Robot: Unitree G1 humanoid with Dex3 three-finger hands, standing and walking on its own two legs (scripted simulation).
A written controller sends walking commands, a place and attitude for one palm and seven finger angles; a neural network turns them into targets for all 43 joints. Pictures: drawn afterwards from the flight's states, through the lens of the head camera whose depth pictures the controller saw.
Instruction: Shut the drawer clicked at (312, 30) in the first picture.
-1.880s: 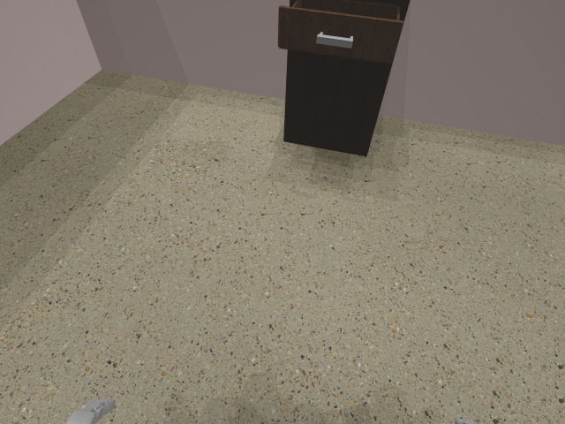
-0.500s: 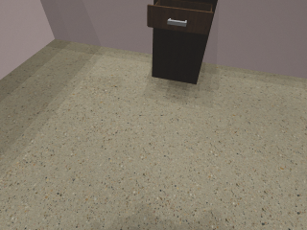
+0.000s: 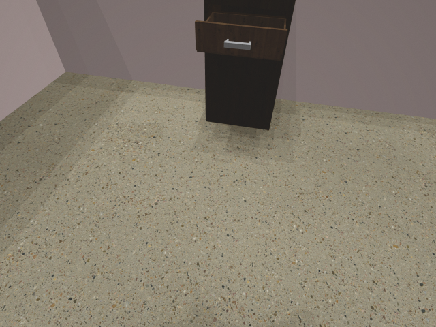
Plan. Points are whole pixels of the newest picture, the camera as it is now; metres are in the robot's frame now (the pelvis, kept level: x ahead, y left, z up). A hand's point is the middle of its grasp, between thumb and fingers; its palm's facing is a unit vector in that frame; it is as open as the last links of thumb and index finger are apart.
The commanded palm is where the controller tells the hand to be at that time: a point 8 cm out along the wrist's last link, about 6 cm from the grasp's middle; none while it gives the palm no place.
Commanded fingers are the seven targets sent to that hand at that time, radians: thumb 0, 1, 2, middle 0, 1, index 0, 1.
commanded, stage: walk to a spot facing it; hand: left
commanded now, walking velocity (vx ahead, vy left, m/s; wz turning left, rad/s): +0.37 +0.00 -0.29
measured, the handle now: (238, 43) +1.35 +0.00 -0.03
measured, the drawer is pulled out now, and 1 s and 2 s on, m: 0.29 0.29 0.29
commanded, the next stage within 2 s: turn to face it in 1.52 s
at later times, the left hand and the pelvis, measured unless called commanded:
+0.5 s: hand out of the picture +0.06 +0.14 -0.17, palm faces +0.01 -0.99 -0.14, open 7.4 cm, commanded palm none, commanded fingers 0.00 0.90 0.90 -0.20 -0.30 -0.20 -0.30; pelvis +0.18 -0.01 -0.01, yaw -7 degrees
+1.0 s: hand (175, 197) +0.51 +0.17 -0.17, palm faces -0.21 -0.97 -0.12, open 7.4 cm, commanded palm none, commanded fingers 0.00 0.90 0.90 -0.20 -0.30 -0.20 -0.30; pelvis +0.39 +0.02 +0.01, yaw -14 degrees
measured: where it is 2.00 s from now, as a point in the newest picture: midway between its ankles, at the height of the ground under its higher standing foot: (246, 226)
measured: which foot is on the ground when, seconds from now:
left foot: down 0.00-0.12, up 0.14-0.54, down 0.56-1.00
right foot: down 0.00-0.58, up 0.60-1.00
